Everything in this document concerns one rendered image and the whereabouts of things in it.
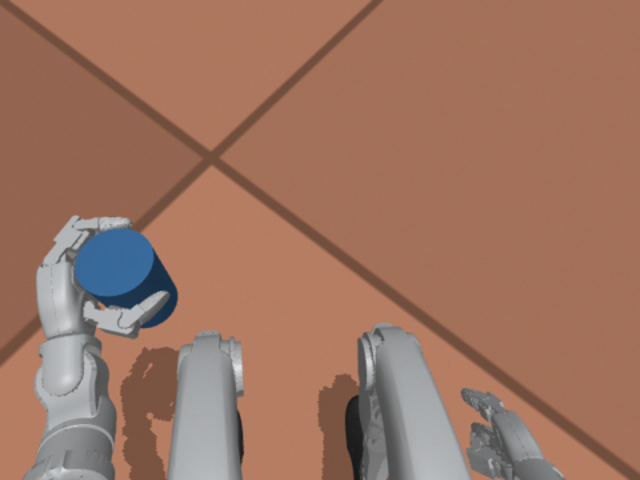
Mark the left robot hand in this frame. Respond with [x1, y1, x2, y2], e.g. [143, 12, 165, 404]
[36, 215, 170, 340]

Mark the left robot arm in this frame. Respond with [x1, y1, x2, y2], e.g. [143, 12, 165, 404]
[22, 332, 117, 480]

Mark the right robot arm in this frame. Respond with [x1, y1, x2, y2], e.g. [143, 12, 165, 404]
[512, 458, 566, 480]

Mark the right robot hand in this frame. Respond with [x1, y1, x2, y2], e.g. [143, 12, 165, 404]
[461, 388, 545, 480]

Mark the can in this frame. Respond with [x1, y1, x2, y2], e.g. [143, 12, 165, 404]
[75, 228, 178, 328]

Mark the right robot foot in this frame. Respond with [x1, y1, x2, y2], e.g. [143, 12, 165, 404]
[345, 395, 364, 480]

